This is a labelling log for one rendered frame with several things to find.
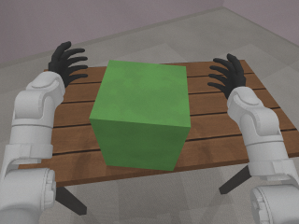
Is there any right robot upper arm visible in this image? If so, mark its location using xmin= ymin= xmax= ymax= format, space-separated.
xmin=249 ymin=184 xmax=299 ymax=224

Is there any left robot hand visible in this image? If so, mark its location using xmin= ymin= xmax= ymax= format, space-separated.
xmin=48 ymin=41 xmax=88 ymax=88

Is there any right robot hand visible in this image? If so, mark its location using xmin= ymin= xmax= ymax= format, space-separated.
xmin=207 ymin=53 xmax=247 ymax=100

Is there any left robot upper arm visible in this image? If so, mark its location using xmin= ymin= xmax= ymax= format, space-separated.
xmin=0 ymin=167 xmax=56 ymax=224

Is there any table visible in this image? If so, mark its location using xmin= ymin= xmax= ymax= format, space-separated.
xmin=18 ymin=60 xmax=299 ymax=216

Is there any right robot forearm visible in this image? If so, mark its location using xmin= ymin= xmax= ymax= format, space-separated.
xmin=227 ymin=86 xmax=299 ymax=188

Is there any left robot forearm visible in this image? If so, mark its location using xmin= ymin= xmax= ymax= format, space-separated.
xmin=0 ymin=71 xmax=65 ymax=193

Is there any carton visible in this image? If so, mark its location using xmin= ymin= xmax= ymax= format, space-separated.
xmin=89 ymin=60 xmax=192 ymax=171

